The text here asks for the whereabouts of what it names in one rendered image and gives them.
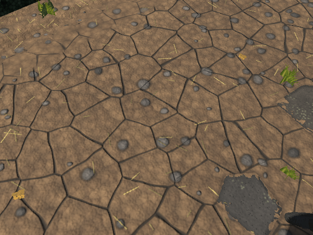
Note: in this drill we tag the right robot hand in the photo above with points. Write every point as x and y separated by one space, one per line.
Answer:
301 219

